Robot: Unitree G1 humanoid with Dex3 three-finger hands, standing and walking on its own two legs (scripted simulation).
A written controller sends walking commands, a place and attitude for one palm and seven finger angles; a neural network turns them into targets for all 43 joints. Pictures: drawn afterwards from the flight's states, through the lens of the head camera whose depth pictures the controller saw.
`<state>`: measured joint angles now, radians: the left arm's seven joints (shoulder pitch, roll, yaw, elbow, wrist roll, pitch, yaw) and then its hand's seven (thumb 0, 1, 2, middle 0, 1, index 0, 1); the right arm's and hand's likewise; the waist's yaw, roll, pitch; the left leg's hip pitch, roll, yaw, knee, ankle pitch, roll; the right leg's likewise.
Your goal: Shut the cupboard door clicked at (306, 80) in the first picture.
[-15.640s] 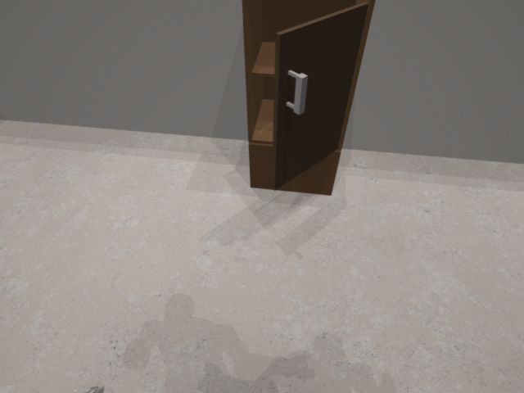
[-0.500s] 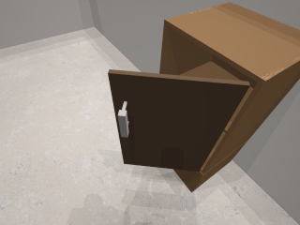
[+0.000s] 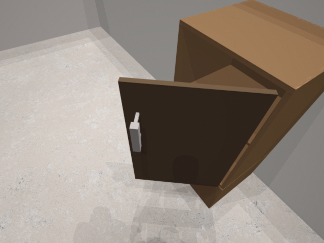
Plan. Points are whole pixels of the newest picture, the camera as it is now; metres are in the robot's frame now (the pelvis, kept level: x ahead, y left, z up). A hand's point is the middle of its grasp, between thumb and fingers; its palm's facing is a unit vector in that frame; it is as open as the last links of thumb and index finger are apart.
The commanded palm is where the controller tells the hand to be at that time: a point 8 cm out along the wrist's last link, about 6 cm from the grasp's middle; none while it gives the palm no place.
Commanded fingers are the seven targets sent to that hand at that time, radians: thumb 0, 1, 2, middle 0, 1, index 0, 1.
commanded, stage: look again from close up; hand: left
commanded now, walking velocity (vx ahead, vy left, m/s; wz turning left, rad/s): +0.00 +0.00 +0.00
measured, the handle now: (137, 132) +0.42 +0.11 -0.01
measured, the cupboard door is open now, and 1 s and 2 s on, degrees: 50 50 50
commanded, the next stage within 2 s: raise the hand and make a fist in 0.50 s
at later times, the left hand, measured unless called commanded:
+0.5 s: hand out of the picture -0.03 +0.14 -0.17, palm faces +0.01 -0.98 -0.21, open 7.4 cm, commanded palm none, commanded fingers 0.00 0.90 0.90 -0.20 -0.30 -0.20 -0.30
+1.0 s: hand out of the picture +0.13 +0.11 -0.05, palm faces -0.05 -1.00 +0.02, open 6.2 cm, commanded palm +0.10 +0.18 -0.06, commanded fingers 0.00 0.90 0.90 -0.57 -0.70 -0.57 -0.70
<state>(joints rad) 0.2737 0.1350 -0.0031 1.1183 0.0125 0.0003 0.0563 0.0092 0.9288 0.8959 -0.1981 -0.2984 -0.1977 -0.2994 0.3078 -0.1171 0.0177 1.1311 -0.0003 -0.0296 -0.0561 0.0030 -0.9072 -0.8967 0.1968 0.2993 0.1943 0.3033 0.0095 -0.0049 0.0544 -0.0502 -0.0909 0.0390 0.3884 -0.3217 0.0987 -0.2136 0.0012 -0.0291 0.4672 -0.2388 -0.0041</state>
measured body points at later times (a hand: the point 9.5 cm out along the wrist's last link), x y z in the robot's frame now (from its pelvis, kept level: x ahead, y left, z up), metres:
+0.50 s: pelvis -0.02 -0.02 +0.00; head -0.02 -0.05 +0.45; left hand -0.03 +0.20 -0.15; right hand -0.04 -0.23 -0.17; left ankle -0.07 +0.05 -0.74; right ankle +0.01 -0.12 -0.74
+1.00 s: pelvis -0.06 -0.05 -0.08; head -0.02 -0.05 +0.37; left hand +0.12 +0.17 -0.05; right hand +0.19 -0.32 -0.09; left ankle -0.07 +0.05 -0.74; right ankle +0.01 -0.12 -0.74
